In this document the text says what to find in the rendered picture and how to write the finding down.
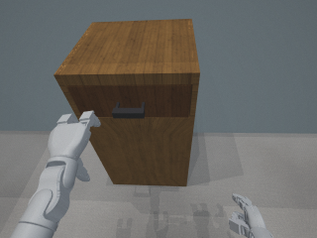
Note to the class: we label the drawer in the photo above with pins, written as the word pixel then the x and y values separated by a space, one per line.
pixel 161 100

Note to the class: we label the cabinet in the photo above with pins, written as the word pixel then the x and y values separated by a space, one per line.
pixel 138 151

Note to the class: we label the handle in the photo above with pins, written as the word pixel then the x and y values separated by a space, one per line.
pixel 129 113

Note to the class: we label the right robot hand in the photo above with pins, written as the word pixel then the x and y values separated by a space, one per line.
pixel 242 223

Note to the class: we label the left robot hand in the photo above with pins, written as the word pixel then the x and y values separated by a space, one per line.
pixel 70 137

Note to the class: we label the robot right forearm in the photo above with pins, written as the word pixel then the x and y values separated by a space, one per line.
pixel 259 232

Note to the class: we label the robot left forearm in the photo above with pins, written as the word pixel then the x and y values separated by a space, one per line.
pixel 50 202

